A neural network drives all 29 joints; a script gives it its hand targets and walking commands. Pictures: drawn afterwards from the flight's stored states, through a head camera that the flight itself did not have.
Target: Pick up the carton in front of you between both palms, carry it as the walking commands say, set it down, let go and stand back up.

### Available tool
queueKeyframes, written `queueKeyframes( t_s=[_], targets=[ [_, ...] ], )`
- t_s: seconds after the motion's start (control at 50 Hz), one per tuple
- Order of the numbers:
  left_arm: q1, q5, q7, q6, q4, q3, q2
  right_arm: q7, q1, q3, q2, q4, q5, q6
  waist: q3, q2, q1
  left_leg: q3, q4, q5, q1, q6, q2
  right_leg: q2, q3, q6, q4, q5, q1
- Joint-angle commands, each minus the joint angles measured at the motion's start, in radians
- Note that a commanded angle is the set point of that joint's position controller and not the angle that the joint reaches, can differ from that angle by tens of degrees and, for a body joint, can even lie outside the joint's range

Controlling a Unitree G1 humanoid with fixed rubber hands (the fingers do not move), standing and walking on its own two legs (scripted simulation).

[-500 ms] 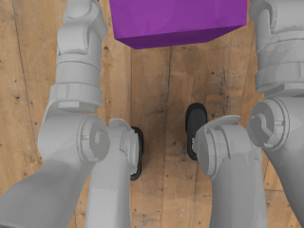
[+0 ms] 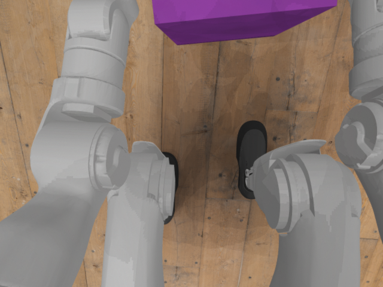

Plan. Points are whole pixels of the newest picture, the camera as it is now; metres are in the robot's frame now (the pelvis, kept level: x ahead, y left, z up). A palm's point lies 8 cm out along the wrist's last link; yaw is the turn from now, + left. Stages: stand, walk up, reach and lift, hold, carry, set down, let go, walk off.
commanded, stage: set down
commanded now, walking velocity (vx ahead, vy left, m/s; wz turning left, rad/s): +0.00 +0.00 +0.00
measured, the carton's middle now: out of the picture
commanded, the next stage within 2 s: none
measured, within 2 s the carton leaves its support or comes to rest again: neither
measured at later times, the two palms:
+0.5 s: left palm out of the picture +0.57 +0.07 -0.18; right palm out of the picture +0.56 -0.24 -0.18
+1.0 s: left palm out of the picture +0.58 +0.12 -0.20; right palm out of the picture +0.56 -0.27 -0.20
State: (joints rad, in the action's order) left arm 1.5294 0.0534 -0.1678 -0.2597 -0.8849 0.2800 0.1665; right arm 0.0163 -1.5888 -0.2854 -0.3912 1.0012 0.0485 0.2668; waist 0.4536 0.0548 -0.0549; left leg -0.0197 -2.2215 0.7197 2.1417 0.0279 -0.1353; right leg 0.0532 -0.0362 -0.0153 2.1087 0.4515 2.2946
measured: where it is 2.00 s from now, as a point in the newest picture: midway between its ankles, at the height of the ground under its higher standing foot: (206, 186)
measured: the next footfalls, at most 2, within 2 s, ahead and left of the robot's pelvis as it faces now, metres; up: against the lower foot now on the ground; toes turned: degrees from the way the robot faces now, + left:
none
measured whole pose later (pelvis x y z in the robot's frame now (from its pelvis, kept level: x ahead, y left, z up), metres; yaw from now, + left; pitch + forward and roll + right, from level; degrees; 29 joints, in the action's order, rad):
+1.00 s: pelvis +0.01 +0.00 -0.02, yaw +1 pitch +35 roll +2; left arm 1.58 0.21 -0.15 -0.12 -1.05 0.07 0.35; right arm -0.01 -1.65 -0.18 -0.53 1.24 -0.15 0.06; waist 0.52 0.04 -0.05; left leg -0.01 -2.29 0.75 2.16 0.03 -0.13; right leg 0.08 -0.01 -0.03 2.18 0.49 2.30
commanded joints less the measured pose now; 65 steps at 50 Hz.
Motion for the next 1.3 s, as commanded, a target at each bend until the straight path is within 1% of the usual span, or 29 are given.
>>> queueKeyframes(
  t_s=[0.0, 0.14, 0.26, 0.4, 0.5, 0.58, 0.6, 0.64, 0.66, 0.68, 0.7, 0.72, 0.74, 0.76, 0.78, 0.8, 0.84, 0.88, 0.92, 0.94, 0.98, 1.02, 1.14, 1.16, 1.22, 1.28],
  targets=[
    [0.663, 0.092, 0.262, 0.033, 0.125, -0.351, -0.809, 0.269, -0.519, 0.281, 0.851, -0.058, -0.114, -0.017, -1.185, -0.021, -0.05, -0.03, 0.239, -0.287, -0.295, -0.007, -0.03, -0.095, 0.062, -0.024, -0.021, -0.316, -0.857],
    [0.609, 0.047, 0.296, 0.017, 0.036, -0.276, -0.748, 0.278, -0.461, 0.232, 0.811, 0.041, -0.075, -0.002, -0.934, -0.011, -0.021, -0.038, 0.229, -0.143, -0.212, -0.017, -0.013, -0.097, 0.034, -0.036, -0.031, -0.16, -0.787],
    [0.516, -0.001, 0.315, 0.012, -0.033, -0.221, -0.717, 0.287, -0.374, 0.2, 0.79, 0.096, -0.045, 0.005, -0.74, -0.005, -0.008, -0.037, 0.221, -0.086, -0.126, -0.023, -0.007, -0.099, 0.014, -0.044, -0.031, -0.109, -0.752],
    [0.411, -0.051, 0.32, 0.004, -0.083, -0.169, -0.651, 0.29, -0.272, 0.162, 0.731, 0.13, -0.003, 0.014, -0.595, -0.012, -0.007, -0.029, 0.216, -0.049, -0.093, -0.031, -0.01, -0.103, 0.001, -0.048, -0.027, -0.064, -0.719],
    [0.341, -0.083, 0.315, 0.001, -0.113, -0.137, -0.602, 0.288, -0.212, 0.137, 0.676, 0.151, 0.021, 0.015, -0.522, -0.014, -0.008, -0.02, 0.218, -0.041, -0.103, -0.037, -0.012, -0.101, 0.001, -0.048, -0.024, -0.043, -0.677],
    [0.293, -0.105, 0.305, 0.006, -0.128, -0.113, -0.542, 0.282, -0.176, 0.11, 0.604, 0.162, 0.041, 0.006, -0.482, -0.017, -0.011, -0.014, 0.218, -0.046, -0.118, -0.034, -0.011, -0.095, 0.003, -0.042, -0.016, -0.036, -0.654],
    [0.282, -0.11, 0.294, 0.014, -0.122, -0.106, -0.507, 0.27, -0.166, 0.098, 0.565, 0.15, 0.047, -0.005, -0.474, -0.018, -0.011, -0.011, 0.22, -0.049, -0.127, -0.029, -0.009, -0.093, 0.004, -0.036, -0.012, -0.039, -0.656],
    [0.282, -0.116, 0.284, 0.026, -0.12, -0.102, -0.476, 0.263, -0.176, 0.09, 0.532, 0.151, 0.047, -0.02, -0.492, -0.019, -0.012, -0.01, 0.218, -0.079, -0.143, -0.021, -0.007, -0.088, 0.004, -0.03, 0.0, -0.078, -0.682],
    [0.271, -0.119, 0.272, 0.035, -0.11, -0.088, -0.426, 0.252, -0.165, 0.076, 0.489, 0.15, 0.046, -0.031, -0.502, -0.019, -0.011, -0.011, 0.218, -0.095, -0.157, -0.014, -0.004, -0.084, 0.005, -0.024, 0.005, -0.095, -0.695],
    [0.248, -0.119, 0.254, 0.045, -0.111, -0.07, -0.36, 0.233, -0.158, 0.06, 0.416, 0.14, 0.045, -0.048, -0.521, -0.017, -0.018, -0.013, 0.217, -0.113, -0.169, -0.004, 0.0, -0.079, 0.007, -0.017, 0.009, -0.117, -0.717],
    [0.212, -0.125, 0.217, 0.062, -0.104, -0.034, -0.214, 0.193, -0.125, 0.019, 0.269, 0.142, 0.047, -0.071, -0.543, -0.014, -0.018, -0.015, 0.22, -0.135, -0.189, 0.008, 0.005, -0.073, 0.012, -0.008, 0.013, -0.141, -0.737],
    [0.198, -0.118, 0.174, 0.082, -0.09, -0.021, -0.077, 0.148, -0.126, -0.001, 0.122, 0.135, 0.04, -0.099, -0.587, -0.011, -0.019, -0.014, 0.219, -0.175, -0.216, 0.018, 0.009, -0.068, 0.012, -0.004, 0.018, -0.178, -0.767],
    [0.196, -0.103, 0.129, 0.107, -0.065, -0.009, 0.066, 0.101, -0.14, -0.011, -0.021, 0.129, 0.022, -0.127, -0.643, -0.016, -0.012, -0.012, 0.218, -0.229, -0.235, 0.025, 0.011, -0.061, 0.009, 0.001, 0.025, -0.226, -0.802],
    [0.203, -0.076, 0.088, 0.131, -0.049, -0.014, 0.177, 0.054, -0.177, -0.022, -0.155, 0.111, -0.004, -0.159, -0.714, -0.026, -0.017, -0.008, 0.212, -0.285, -0.237, 0.031, 0.013, -0.055, 0.002, 0.003, 0.033, -0.29, -0.851],
    [0.24, -0.042, 0.059, 0.149, -0.039, -0.024, 0.241, 0.016, -0.241, -0.015, -0.215, 0.09, -0.038, -0.184, -0.809, -0.042, -0.018, -0.003, 0.2, -0.346, -0.229, 0.033, 0.016, -0.049, -0.007, 0.005, 0.05, -0.373, -0.909],
    [0.264, -0.002, 0.041, 0.161, -0.04, -0.052, 0.262, -0.011, -0.287, 0.008, -0.25, 0.087, -0.076, -0.206, -0.901, -0.053, -0.024, 0.001, 0.188, -0.391, -0.215, 0.038, 0.021, -0.043, -0.017, 0.001, 0.066, -0.462, -0.975],
    [0.299, 0.083, 0.025, 0.173, -0.058, -0.124, 0.27, -0.038, -0.346, 0.06, -0.263, 0.103, -0.149, -0.233, -1.041, -0.058, -0.035, 0.003, 0.173, -0.443, -0.192, 0.043, 0.04, -0.029, -0.034, -0.008, 0.085, -0.582, -1.059],
    [0.318, 0.143, 0.022, 0.173, -0.071, -0.186, 0.257, -0.041, -0.367, 0.099, -0.255, 0.117, -0.19, -0.239, -1.144, -0.046, -0.046, 0.001, 0.167, -0.461, -0.203, 0.043, 0.053, -0.022, -0.037, -0.016, 0.084, -0.612, -1.078],
    [0.331, 0.174, 0.021, 0.167, -0.065, -0.221, 0.241, -0.036, -0.362, 0.115, -0.266, 0.132, -0.212, -0.235, -1.214, -0.026, -0.057, -0.002, 0.17, -0.47, -0.239, 0.041, 0.059, -0.02, -0.028, -0.021, 0.073, -0.6, -1.063],
    [0.336, 0.183, 0.019, 0.162, -0.058, -0.229, 0.239, -0.032, -0.355, 0.116, -0.278, 0.142, -0.219, -0.23, -1.238, -0.017, -0.064, -0.004, 0.175, -0.468, -0.262, 0.04, 0.059, -0.02, -0.021, -0.022, 0.067, -0.584, -1.049],
    [0.35, 0.186, 0.015, 0.148, -0.026, -0.227, 0.243, -0.025, -0.35, 0.113, -0.303, 0.146, -0.22, -0.218, -1.255, -0.011, -0.066, -0.01, 0.196, -0.432, -0.256, 0.04, 0.056, -0.019, -0.011, -0.026, 0.054, -0.546, -1.042],
    [0.36, 0.185, 0.009, 0.131, -0.002, -0.214, 0.256, -0.02, -0.361, 0.108, -0.324, 0.139, -0.212, -0.204, -1.301, -0.026, -0.066, -0.016, 0.216, -0.392, -0.283, 0.038, 0.052, -0.022, 0.006, -0.024, 0.037, -0.502, -1.052],
    [0.414, 0.164, -0.031, 0.062, 0.107, -0.173, 0.269, -0.021, -0.446, 0.122, -0.349, 0.031, -0.217, -0.143, -1.497, -0.066, -0.031, -0.042, 0.298, -0.329, -0.456, 0.025, 0.035, -0.044, 0.06, -0.017, -0.052, -0.394, -1.109],
    [0.414, 0.158, -0.037, 0.048, 0.109, -0.164, 0.268, -0.023, -0.451, 0.123, -0.345, 0.027, -0.214, -0.129, -1.5, -0.075, -0.025, -0.047, 0.316, -0.315, -0.462, 0.022, 0.034, -0.048, 0.065, -0.016, -0.072, -0.377, -1.113],
    [0.379, 0.126, -0.037, 0.021, 0.056, -0.125, 0.253, -0.021, -0.429, 0.12, -0.312, 0.059, -0.194, -0.098, -1.407, -0.097, -0.004, -0.055, 0.368, -0.259, -0.412, 0.018, 0.033, -0.055, 0.065, -0.011, -0.136, -0.306, -1.068],
    [0.322, 0.072, -0.019, 0.023, -0.003, -0.069, 0.232, -0.013, -0.374, 0.099, -0.269, 0.1, -0.15, -0.094, -1.304, -0.1, 0.018, -0.056, 0.411, -0.235, -0.337, 0.02, 0.034, -0.058, 0.053, -0.006, -0.19, -0.276, -1.01]
  ],
)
